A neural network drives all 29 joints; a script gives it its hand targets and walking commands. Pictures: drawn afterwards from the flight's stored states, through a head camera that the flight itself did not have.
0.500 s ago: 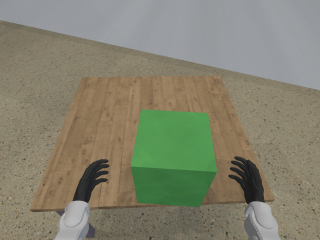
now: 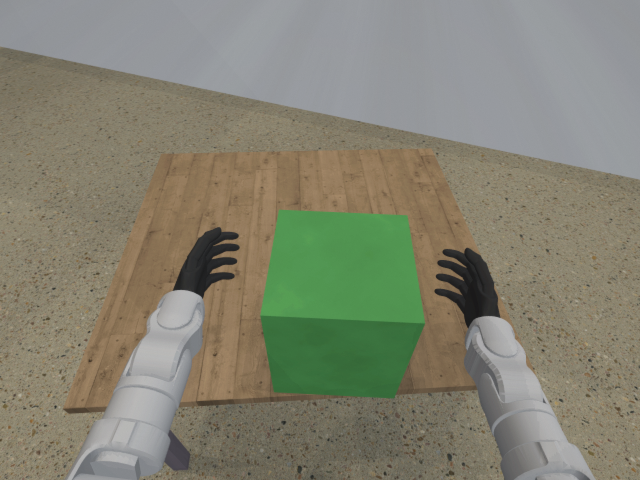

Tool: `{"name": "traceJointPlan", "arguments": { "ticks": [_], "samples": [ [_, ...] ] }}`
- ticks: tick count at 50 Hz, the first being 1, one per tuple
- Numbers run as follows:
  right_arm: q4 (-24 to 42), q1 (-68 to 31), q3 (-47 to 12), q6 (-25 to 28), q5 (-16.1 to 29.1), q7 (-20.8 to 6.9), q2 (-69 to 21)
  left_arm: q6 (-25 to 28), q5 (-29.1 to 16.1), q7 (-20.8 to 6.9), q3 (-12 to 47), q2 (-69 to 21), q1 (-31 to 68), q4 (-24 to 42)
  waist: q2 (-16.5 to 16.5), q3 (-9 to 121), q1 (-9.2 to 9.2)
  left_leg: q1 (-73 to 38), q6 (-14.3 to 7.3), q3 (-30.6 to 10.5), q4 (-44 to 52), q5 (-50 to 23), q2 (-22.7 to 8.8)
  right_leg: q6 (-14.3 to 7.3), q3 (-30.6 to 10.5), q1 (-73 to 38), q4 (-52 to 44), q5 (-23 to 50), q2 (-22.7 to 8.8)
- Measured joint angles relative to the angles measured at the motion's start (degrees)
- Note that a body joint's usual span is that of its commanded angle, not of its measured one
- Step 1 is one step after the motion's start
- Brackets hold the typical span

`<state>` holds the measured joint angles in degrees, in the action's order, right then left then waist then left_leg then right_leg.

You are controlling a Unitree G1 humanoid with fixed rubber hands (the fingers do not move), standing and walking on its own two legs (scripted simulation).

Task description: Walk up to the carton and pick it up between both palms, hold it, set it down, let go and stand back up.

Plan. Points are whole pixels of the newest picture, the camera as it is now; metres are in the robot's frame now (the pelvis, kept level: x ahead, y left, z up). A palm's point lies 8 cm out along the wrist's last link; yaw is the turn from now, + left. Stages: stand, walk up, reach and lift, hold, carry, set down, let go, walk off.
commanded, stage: reach and lift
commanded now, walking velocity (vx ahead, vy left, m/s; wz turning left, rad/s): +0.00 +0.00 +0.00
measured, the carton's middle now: (338, 307) +0.40 -0.02 -0.07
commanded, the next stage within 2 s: none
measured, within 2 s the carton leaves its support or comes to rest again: neither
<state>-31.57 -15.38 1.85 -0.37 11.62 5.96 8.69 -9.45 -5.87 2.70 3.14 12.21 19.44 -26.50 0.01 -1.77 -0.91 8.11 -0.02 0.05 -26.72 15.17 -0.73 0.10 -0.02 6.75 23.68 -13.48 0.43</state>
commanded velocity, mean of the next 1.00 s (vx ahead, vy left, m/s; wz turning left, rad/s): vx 0.00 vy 0.00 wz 0.00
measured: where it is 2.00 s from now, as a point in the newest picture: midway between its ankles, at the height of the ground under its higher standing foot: outside the picture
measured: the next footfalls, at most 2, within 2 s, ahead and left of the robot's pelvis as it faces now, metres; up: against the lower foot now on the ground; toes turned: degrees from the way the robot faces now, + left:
none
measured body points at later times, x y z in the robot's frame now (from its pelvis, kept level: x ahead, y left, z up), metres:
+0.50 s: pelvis +0.00 +0.00 +0.00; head +0.04 +0.01 +0.45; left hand +0.42 +0.15 +0.09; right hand +0.40 -0.19 +0.07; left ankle +0.00 +0.11 -0.74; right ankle +0.00 -0.13 -0.74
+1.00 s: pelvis -0.02 +0.00 -0.02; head +0.07 +0.01 +0.42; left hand +0.39 +0.18 -0.03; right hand +0.37 -0.21 -0.03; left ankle +0.00 +0.11 -0.74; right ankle +0.00 -0.13 -0.74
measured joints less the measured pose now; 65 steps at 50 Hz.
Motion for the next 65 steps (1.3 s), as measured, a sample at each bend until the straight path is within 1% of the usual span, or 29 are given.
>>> {"name": "traceJointPlan", "arguments": {
  "ticks": [8, 15, 23, 27, 31, 35, 39, 45, 49, 52, 55, 60, 65],
  "samples": [
    [-3.00, -6.82, 0.02, -1.56, -0.11, 0.85, 0.02, -3.49, 0.00, 0.70, 0.00, 0.00, 7.07, -3.12, 0.00, 0.00, -0.38, 1.67, 0.00, 0.00, 0.00, -0.34, 0.00, 0.00, 0.00, 1.67, 0.00, 0.35, 0.00],
    [-5.89, -12.28, 0.04, -2.37, 0.61, 1.69, 0.66, -5.30, 0.00, 1.29, 0.00, 0.00, 11.35, -4.58, 0.00, -0.01, -0.39, 3.32, 0.00, 0.00, 0.00, -0.41, -0.10, 0.00, 0.00, 3.23, -0.23, 0.56, 0.10],
    [-8.82, -17.53, 0.08, -2.48, 1.66, 2.24, 1.66, -5.69, 0.00, 1.82, 0.00, 0.00, 15.79, -6.53, 0.00, 0.57, -0.40, 6.80, 0.00, -0.01, 0.01, -0.82, -0.24, 0.00, 0.00, 6.56, -0.58, 1.18, 0.24],
    [-10.94, -18.70, 0.09, -1.85, 1.76, 2.28, 1.67, -4.50, 0.00, 1.83, 0.00, 0.00, 16.74, -8.38, 0.00, 1.71, -0.40, 8.73, 0.00, -0.01, 0.00, -1.01, -0.35, 0.00, 0.00, 8.39, -0.82, 1.50, 0.35],
    [-14.27, -18.74, 0.09, 0.93, 1.81, 2.29, 1.67, -1.08, 0.00, 1.83, -0.01, 0.00, 16.72, -11.72, 0.00, 2.64, -0.41, 10.01, 0.00, -0.01, 0.00, -1.12, -0.37, 0.00, 0.00, 9.67, -0.83, 1.61, 0.37],
    [-18.72, -18.74, 0.10, 4.57, 2.25, 2.29, 1.67, 4.32, 0.00, 1.63, -0.01, 0.01, 16.71, -16.98, 0.00, 3.48, -0.41, 11.40, 0.00, -0.02, 0.00, -1.38, -0.37, 0.01, 0.00, 11.06, -0.83, 1.86, 0.37],
    [-24.24, -18.75, 0.09, 8.82, 2.64, 1.95, 1.67, 11.93, 0.00, 1.37, -0.03, 0.01, 16.71, -24.43, 0.00, 5.24, -0.41, 14.06, 0.00, -0.02, -0.33, -1.73, -0.37, 0.01, 0.00, 13.73, -0.47, 2.17, 0.37],
    [-32.68, -19.29, 0.08, 15.85, 2.86, 0.00, 1.67, 24.89, 0.00, 1.35, -0.03, 0.00, 17.29, -37.63, 0.00, 9.19, -0.42, 22.44, 0.00, -0.02, -3.76, -1.51, -0.37, 0.01, 0.01, 22.35, 3.45, 1.68, 0.37],
    [-36.65, -21.07, 0.08, 19.31, 2.90, -1.11, 1.67, 30.67, -1.91, 1.40, -0.06, 0.00, 19.11, -43.97, 0.01, 11.30, -0.49, 30.16, 0.02, -0.03, -7.72, -0.99, -0.37, 0.01, 0.01, 30.33, 7.96, 0.89, 0.37],
    [-38.80, -22.99, 0.07, 21.28, 2.58, -1.72, 1.67, 33.63, -3.72, 1.63, -0.05, 0.00, 21.49, -47.17, 0.01, 12.67, -0.58, 36.23, 0.07, -0.05, -10.92, -0.57, -0.37, 0.01, 0.01, 36.61, 11.55, 0.27, 0.36],
    [-39.72, -24.70, 0.07, 22.79, 2.00, -1.96, 1.67, 35.61, -4.63, 1.80, -0.02, 0.00, 24.21, -49.02, -0.02, 13.65, -0.62, 41.63, 0.14, -0.06, -13.82, -0.18, -0.37, 0.01, 0.01, 42.17, 14.81, -0.30, 0.36],
    [-39.52, -26.59, 0.07, 24.49, 0.96, -1.97, 1.67, 37.25, -4.70, 1.81, 0.00, -0.10, 27.50, -49.75, -0.52, 14.40, -0.63, 47.71, 0.21, -0.08, -17.19, 0.37, -0.37, 0.01, 0.00, 48.44, 18.54, -1.03, 0.36],
    [-37.55, -26.77, 0.06, 25.03, -0.20, -1.98, 1.67, 37.81, -4.70, 1.81, 0.01, -0.78, 28.29, -49.79, -1.31, 14.51, -0.63, 49.87, 0.21, -0.09, -18.59, 0.85, -0.37, 0.01, 0.00, 50.70, 20.14, -1.59, 0.36]
  ]
}}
